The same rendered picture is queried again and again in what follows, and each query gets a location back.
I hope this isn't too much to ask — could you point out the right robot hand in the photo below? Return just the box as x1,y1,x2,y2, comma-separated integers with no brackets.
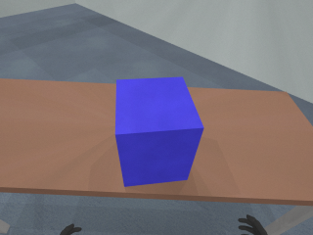
238,214,268,235

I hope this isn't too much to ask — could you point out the table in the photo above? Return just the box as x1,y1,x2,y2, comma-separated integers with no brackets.
0,78,313,235

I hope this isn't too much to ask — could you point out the left robot hand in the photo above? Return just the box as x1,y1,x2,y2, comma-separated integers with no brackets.
60,224,82,235

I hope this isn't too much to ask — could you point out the carton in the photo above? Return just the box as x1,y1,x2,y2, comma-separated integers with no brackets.
115,76,204,187

